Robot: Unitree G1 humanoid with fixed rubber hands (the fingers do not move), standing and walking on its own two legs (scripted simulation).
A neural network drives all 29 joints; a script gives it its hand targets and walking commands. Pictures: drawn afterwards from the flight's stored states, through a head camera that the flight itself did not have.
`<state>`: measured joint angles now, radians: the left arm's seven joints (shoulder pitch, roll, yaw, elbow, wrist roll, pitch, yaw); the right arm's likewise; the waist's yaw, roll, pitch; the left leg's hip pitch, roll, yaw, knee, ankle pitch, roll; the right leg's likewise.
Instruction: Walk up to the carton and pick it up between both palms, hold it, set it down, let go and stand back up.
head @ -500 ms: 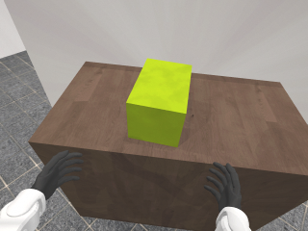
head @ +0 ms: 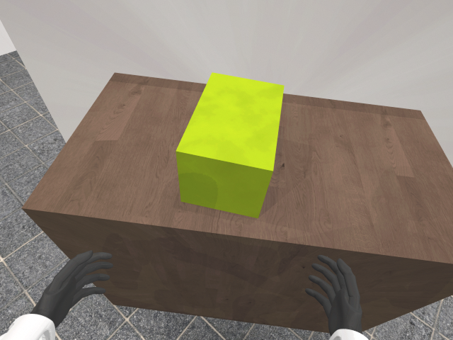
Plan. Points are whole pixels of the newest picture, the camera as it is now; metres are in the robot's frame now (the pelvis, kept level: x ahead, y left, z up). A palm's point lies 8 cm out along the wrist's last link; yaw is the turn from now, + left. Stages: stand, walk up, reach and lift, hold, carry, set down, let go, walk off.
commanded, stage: set down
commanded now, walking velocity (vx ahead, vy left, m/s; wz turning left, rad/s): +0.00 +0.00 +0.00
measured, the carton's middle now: (234, 141) +0.50 -0.01 +0.05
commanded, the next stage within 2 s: let go in 1.16 s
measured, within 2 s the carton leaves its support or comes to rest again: neither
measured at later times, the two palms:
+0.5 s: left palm (50, 319) +0.16 +0.26 +0.01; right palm (341, 337) +0.14 -0.17 +0.00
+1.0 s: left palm (59, 333) +0.15 +0.26 -0.03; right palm out of the picture +0.14 -0.19 -0.04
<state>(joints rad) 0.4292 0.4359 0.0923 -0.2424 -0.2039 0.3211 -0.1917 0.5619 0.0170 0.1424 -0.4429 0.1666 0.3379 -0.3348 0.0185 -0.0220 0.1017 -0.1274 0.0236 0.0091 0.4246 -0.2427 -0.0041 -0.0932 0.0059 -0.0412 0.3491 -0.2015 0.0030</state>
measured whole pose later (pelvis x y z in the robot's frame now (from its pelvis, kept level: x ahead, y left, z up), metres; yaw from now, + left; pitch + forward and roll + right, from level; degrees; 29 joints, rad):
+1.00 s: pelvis +0.00 +0.00 +0.00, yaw +0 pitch -3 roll -1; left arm 0.40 0.38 0.02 0.10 -0.16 0.19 -0.09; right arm 0.47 -0.04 0.02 0.13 0.05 0.01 -0.11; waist 0.02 0.01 0.10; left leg -0.13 0.02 0.01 0.42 -0.24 0.00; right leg -0.10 0.01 -0.04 0.35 -0.20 0.00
